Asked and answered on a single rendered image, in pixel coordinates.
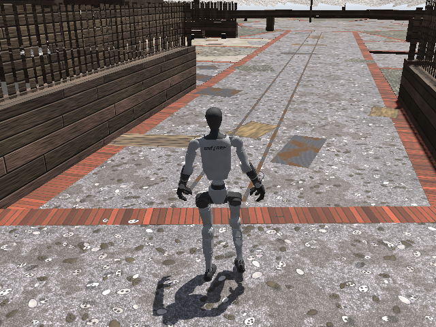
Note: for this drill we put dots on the robot left upper arm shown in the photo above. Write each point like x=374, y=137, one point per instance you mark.
x=190, y=155

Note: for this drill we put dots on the robot right upper arm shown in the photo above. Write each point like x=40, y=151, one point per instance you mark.
x=241, y=152

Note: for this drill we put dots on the left robot hand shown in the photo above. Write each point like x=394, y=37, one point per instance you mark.
x=186, y=191

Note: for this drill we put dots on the right robot hand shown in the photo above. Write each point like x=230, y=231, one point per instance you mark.
x=260, y=191

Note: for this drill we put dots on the right robot forearm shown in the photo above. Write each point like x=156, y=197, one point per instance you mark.
x=254, y=177

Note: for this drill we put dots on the robot right shin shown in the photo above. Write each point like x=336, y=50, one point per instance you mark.
x=238, y=241

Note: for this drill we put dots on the left robot forearm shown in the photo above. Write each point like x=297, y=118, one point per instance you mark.
x=183, y=179

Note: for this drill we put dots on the robot right thigh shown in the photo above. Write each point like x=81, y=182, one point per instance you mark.
x=234, y=201

